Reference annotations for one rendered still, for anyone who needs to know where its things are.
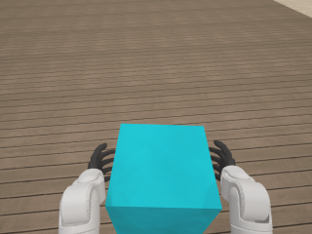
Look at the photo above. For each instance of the robot right forearm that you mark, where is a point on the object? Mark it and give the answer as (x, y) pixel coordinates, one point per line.
(249, 202)

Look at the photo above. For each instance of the right robot hand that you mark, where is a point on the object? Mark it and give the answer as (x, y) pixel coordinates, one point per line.
(224, 160)

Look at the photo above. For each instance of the carton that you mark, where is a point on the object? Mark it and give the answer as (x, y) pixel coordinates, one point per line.
(162, 181)

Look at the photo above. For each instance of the robot left forearm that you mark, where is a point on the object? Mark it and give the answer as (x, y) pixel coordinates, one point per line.
(79, 206)

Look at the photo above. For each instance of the left robot hand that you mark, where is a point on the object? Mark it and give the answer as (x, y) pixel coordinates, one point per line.
(96, 162)

